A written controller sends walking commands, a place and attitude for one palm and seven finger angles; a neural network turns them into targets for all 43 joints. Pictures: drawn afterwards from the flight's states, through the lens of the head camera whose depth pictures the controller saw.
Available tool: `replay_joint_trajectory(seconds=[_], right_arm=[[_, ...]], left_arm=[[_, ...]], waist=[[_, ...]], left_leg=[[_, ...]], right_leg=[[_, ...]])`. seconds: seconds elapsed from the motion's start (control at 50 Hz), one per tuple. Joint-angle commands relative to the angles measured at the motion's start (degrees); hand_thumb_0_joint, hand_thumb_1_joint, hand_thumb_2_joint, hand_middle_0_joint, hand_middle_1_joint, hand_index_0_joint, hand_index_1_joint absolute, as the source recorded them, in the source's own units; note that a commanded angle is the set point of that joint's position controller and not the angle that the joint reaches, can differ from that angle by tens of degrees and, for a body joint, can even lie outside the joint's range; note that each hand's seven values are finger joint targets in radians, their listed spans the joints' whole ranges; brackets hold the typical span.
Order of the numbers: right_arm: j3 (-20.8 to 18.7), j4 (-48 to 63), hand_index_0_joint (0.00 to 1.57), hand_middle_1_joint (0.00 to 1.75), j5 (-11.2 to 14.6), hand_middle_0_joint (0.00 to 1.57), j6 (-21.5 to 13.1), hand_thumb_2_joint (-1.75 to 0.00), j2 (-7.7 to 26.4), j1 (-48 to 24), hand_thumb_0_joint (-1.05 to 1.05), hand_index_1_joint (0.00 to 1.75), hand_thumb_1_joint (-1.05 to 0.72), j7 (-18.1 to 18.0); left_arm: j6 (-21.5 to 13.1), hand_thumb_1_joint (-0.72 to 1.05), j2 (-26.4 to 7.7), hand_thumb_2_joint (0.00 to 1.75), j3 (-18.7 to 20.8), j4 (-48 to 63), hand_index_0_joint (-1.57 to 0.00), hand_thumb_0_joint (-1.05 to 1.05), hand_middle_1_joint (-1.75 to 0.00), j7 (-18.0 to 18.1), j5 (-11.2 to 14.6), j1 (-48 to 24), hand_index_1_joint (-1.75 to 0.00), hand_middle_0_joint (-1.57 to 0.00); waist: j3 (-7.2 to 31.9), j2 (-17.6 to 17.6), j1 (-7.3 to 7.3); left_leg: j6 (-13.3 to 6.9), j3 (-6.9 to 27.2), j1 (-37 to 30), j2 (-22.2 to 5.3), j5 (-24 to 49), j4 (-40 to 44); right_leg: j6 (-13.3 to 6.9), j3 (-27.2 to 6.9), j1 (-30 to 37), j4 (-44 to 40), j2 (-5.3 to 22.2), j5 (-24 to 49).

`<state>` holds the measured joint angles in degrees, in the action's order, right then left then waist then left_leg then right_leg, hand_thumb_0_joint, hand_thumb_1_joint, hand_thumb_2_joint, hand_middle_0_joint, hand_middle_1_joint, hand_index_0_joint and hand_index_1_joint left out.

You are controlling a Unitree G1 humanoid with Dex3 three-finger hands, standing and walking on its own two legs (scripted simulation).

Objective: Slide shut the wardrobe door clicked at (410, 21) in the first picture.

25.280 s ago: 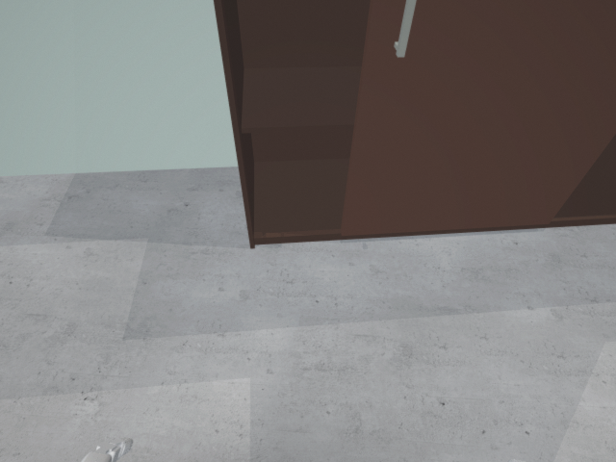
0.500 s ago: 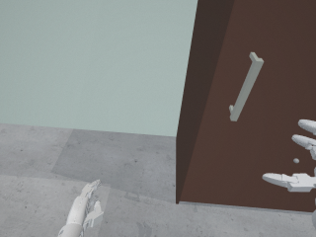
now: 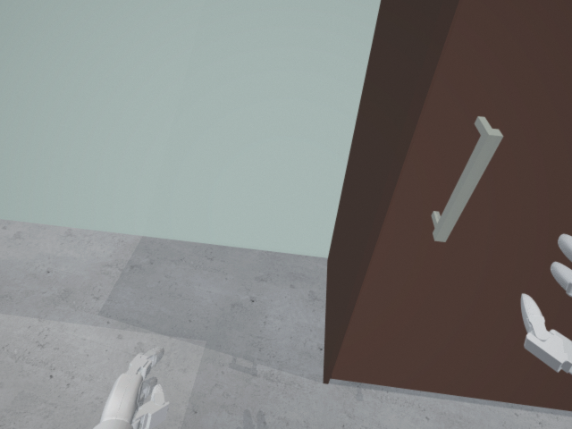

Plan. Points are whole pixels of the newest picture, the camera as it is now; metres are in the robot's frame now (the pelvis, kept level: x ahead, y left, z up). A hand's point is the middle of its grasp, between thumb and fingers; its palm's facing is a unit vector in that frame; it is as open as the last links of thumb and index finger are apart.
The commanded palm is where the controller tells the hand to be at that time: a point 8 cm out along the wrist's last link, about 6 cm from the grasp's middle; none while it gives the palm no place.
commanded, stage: draw the hand back to the body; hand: right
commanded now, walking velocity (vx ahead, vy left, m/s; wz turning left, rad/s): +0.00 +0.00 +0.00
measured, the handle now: (459, 183) +0.43 -0.27 +0.15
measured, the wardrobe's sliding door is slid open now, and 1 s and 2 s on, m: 0.00 0.00 0.00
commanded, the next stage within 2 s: step back with the hand held close in 0.38 s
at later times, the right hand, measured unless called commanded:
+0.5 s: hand (517, 322) +0.20 -0.24 +0.15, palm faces +0.44 +0.82 -0.37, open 7.4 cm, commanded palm +0.15 -0.28 +0.17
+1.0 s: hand out of the picture +0.17 -0.28 +0.16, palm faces +0.36 +0.80 -0.48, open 7.4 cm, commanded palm +0.10 -0.32 +0.17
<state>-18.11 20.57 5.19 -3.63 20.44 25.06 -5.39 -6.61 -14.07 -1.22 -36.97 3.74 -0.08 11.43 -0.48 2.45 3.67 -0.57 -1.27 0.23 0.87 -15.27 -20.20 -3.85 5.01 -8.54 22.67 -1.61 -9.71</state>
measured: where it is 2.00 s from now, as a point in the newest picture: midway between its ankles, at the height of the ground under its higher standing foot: outside the picture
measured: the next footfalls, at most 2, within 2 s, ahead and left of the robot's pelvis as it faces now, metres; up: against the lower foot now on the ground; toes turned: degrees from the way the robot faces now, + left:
left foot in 1.58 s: -0.19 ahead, +0.06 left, +0.00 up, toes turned +0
right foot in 1.68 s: -0.07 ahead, -0.18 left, +0.00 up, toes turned +1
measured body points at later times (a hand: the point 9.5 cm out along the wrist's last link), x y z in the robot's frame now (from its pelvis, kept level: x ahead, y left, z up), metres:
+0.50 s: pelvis +0.01 +0.02 +0.00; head -0.01 +0.05 +0.45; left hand +0.21 +0.24 -0.08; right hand +0.17 -0.28 +0.17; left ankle -0.04 +0.11 -0.74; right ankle +0.04 -0.07 -0.74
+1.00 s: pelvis -0.04 -0.02 -0.01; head -0.03 -0.04 +0.44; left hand +0.14 +0.23 -0.07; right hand +0.14 -0.32 +0.19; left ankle -0.04 +0.11 -0.74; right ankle +0.04 -0.07 -0.74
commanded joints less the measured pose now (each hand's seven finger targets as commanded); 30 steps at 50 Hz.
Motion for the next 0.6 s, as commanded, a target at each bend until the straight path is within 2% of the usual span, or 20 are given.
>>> replay_joint_trajectory(seconds=[0.0,0.02,0.04,0.06,0.08,0.1,0.14,0.16,0.18,0.2,0.24,0.34,0.38,0.44,0.46,0.48,0.5,0.52,0.54,0.58], right_arm=[[-6.58,14.00,0.20,0.30,-0.25,0.20,-3.58,-0.90,10.33,-5.41,0.00,0.30,-0.90,-1.07],[-6.90,13.56,0.20,0.30,-0.14,0.20,-3.42,-0.90,10.61,-5.75,0.00,0.30,-0.90,-1.18],[-6.89,13.58,0.20,0.30,-0.27,0.20,-3.42,-0.90,10.48,-6.38,0.00,0.30,-0.90,-1.26],[-6.66,13.01,0.20,0.30,-0.30,0.20,-3.20,-0.90,10.31,-6.68,0.00,0.30,-0.90,-1.26],[-6.75,13.45,0.20,0.30,-0.33,0.20,-3.27,-0.90,10.38,-7.25,0.00,0.30,-0.90,-1.34],[-6.41,13.11,0.20,0.30,-0.26,0.20,-3.08,-0.90,10.30,-7.66,0.00,0.30,-0.90,-1.27],[-5.88,12.90,0.20,0.30,-0.24,0.20,-2.91,-0.90,9.67,-7.94,0.00,0.30,-0.90,-1.22],[-6.78,12.52,0.20,0.30,-0.24,0.20,-2.92,-0.90,10.62,-7.74,0.00,0.30,-0.90,-1.38],[-6.46,12.64,0.20,0.30,-0.22,0.20,-2.96,-0.90,10.13,-7.35,0.00,0.30,-0.90,-1.35],[-6.53,12.20,0.20,0.30,-0.13,0.20,-2.83,-0.90,10.28,-6.87,0.00,0.30,-0.90,-1.22],[-6.15,12.69,0.20,0.30,-0.10,0.20,-2.70,-0.90,10.00,-7.22,0.00,0.30,-0.90,-1.13],[-7.22,12.52,0.20,0.30,0.07,0.20,-2.60,-0.90,10.85,-6.19,0.00,0.30,-0.90,-1.04],[-7.17,12.95,0.20,0.30,-0.04,0.20,-2.74,-0.90,10.88,-6.32,0.00,0.30,-0.90,-1.00],[-7.38,12.41,0.20,0.30,0.12,0.20,-2.69,-0.90,11.03,-5.81,0.00,0.30,-0.90,-0.96],[-7.81,12.14,0.20,0.30,0.24,0.20,-2.72,-0.90,11.30,-5.33,0.00,0.30,-0.90,-0.95],[-8.60,14.46,0.20,0.30,0.14,0.20,-3.04,-0.90,12.55,-8.17,0.00,0.30,-0.90,-1.07],[-17.57,18.80,0.20,0.30,-0.59,0.20,-6.27,-0.90,22.61,-19.06,0.00,0.30,-0.90,-2.35],[-13.12,13.33,0.20,0.30,-0.50,0.20,-6.72,-0.90,16.29,-10.95,0.00,0.30,-0.90,-1.67],[-10.65,10.73,0.20,0.30,-0.92,0.20,-6.10,-0.90,13.39,-5.36,0.00,0.30,-0.90,-1.27],[-8.32,10.14,0.20,0.30,-1.34,0.20,-5.67,-0.90,10.82,-2.18,0.00,0.30,-0.90,-0.92]], left_arm=[[-2.64,0.90,-5.95,0.90,2.19,9.65,-0.20,0.00,-0.30,0.31,0.01,-7.95,-0.30,-0.20],[-2.54,0.90,-5.88,0.90,2.16,9.81,-0.20,0.00,-0.30,0.49,-0.01,-8.07,-0.30,-0.20],[-2.42,0.90,-5.90,0.90,2.15,9.76,-0.20,0.00,-0.30,0.55,-0.07,-7.85,-0.30,-0.20],[-2.28,0.90,-5.71,0.90,2.06,9.69,-0.20,0.00,-0.30,0.64,0.01,-8.13,-0.30,-0.20],[-2.24,0.90,-5.77,0.90,2.10,9.68,-0.20,0.00,-0.30,0.69,-0.07,-7.85,-0.30,-0.20],[-2.06,0.90,-5.70,0.90,2.08,9.59,-0.20,0.00,-0.30,0.79,-0.03,-8.13,-0.30,-0.20],[-1.86,0.90,-5.47,0.90,1.87,9.69,-0.20,0.00,-0.30,0.88,-0.04,-8.35,-0.30,-0.20],[-1.91,0.90,-5.50,0.90,1.86,9.62,-0.20,0.00,-0.30,0.96,-0.20,-8.25,-0.30,-0.20],[-1.89,0.90,-5.45,0.90,1.86,9.71,-0.20,0.00,-0.30,0.94,-0.20,-8.30,-0.30,-0.20],[-1.76,0.90,-5.51,0.90,1.96,9.65,-0.20,0.00,-0.30,0.90,-0.22,-8.23,-0.30,-0.20],[-1.61,0.90,-5.30,0.90,1.82,9.85,-0.20,0.00,-0.30,0.98,-0.21,-8.72,-0.30,-0.20],[-1.27,0.90,-5.17,0.90,1.86,9.89,-0.20,0.00,-0.30,0.94,-0.28,-8.86,-0.30,-0.20],[-1.24,0.90,-5.00,0.90,1.82,9.86,-0.20,0.00,-0.30,0.87,-0.21,-8.94,-0.30,-0.20],[-1.10,0.90,-5.03,0.90,1.85,9.84,-0.20,0.00,-0.30,0.95,-0.25,-8.93,-0.30,-0.20],[-1.05,0.90,-4.98,0.90,1.90,9.91,-0.20,0.00,-0.30,0.97,-0.24,-8.95,-0.30,-0.20],[-1.07,0.90,-5.04,0.90,1.99,9.92,-0.20,0.00,-0.30,1.01,-0.08,-9.34,-0.30,-0.20],[0.25,0.90,-4.94,0.90,0.84,13.44,-0.20,0.00,-0.30,0.92,1.12,-8.35,-0.30,-0.20],[1.24,0.90,-5.12,0.90,1.70,11.13,-0.20,0.00,-0.30,1.13,0.28,-9.20,-0.30,-0.20],[2.03,0.90,-4.97,0.90,1.84,11.39,-0.20,0.00,-0.30,0.92,0.09,-9.12,-0.30,-0.20],[3.70,0.90,-5.32,0.90,2.27,12.68,-0.20,0.00,-0.30,0.56,0.52,-8.04,-0.30,-0.20]], waist=[[3.92,1.59,0.31],[3.01,0.59,0.33],[3.72,1.01,0.26],[2.52,1.07,0.21],[3.66,1.20,0.15],[2.56,0.65,-0.02],[2.53,2.23,0.08],[3.35,1.36,0.33],[3.61,1.36,0.34],[3.94,-0.72,0.43],[3.71,0.40,0.49],[4.59,-0.44,0.86],[4.59,1.24,0.87],[3.90,0.17,0.85],[4.47,-1.29,0.97],[5.10,0.05,0.87],[-0.02,1.53,-1.24],[1.14,-3.77,-1.33],[2.00,-7.66,-1.21],[5.34,-8.09,-1.43]], left_leg=[[-1.13,1.27,8.34,-0.60,8.16,3.93],[-0.97,1.24,8.82,-0.70,8.14,4.16],[-1.02,1.25,8.55,-0.68,8.27,4.02],[-0.95,1.23,9.31,-0.63,8.05,4.28],[-0.97,1.14,8.84,-0.65,8.09,4.04],[-0.90,1.31,9.40,-0.65,7.81,4.59],[-0.89,1.50,9.38,-0.83,8.01,4.73],[-0.85,1.43,8.94,-0.88,8.07,4.67],[-0.86,1.48,8.60,-0.90,9.13,4.56],[-0.81,1.50,8.16,-0.86,9.86,4.66],[-0.67,1.63,8.18,-1.00,10.99,4.58],[-0.52,1.91,7.27,-1.26,13.69,4.48],[-0.50,1.84,7.37,-1.30,14.22,4.30],[-0.32,1.80,7.35,-1.38,14.68,4.50],[-0.20,1.80,7.14,-1.41,15.43,4.43],[-0.22,2.05,7.16,-1.41,15.58,4.50],[1.46,6.47,12.52,-4.77,21.19,7.13],[2.41,7.08,13.98,-6.42,24.59,6.42],[3.48,6.91,13.66,-7.21,29.07,5.32],[4.92,6.07,11.38,-7.88,35.31,2.53]], right_leg=[[2.47,-6.53,7.62,-2.98,4.18,5.92],[2.26,-6.22,7.38,-2.91,4.02,5.68],[2.25,-6.33,7.60,-2.87,3.89,6.04],[2.19,-6.14,7.58,-2.85,3.86,5.84],[2.23,-6.31,8.05,-2.86,3.83,6.03],[2.07,-5.99,7.82,-2.68,3.80,5.48],[1.94,-5.74,8.19,-2.55,3.53,5.70],[1.90,-5.85,8.20,-2.61,3.45,5.63],[1.78,-5.63,8.34,-2.36,3.33,6.59],[1.71,-5.53,8.22,-2.14,3.37,7.18],[1.58,-5.13,8.45,-1.93,3.13,7.97],[1.33,-4.76,8.38,-1.36,2.81,9.70],[1.43,-4.58,8.62,-1.25,2.69,10.21],[1.35,-4.43,8.16,-1.20,2.70,10.20],[1.17,-4.44,8.20,-1.12,2.58,10.52],[1.22,-4.30,8.61,-0.92,2.58,10.74],[0.64,-5.30,5.82,1.97,3.12,7.60],[0.09,-5.65,3.96,4.84,3.40,7.31],[-0.13,-5.12,3.32,6.14,3.40,8.10],[-0.22,-3.86,2.43,7.11,3.59,10.40]])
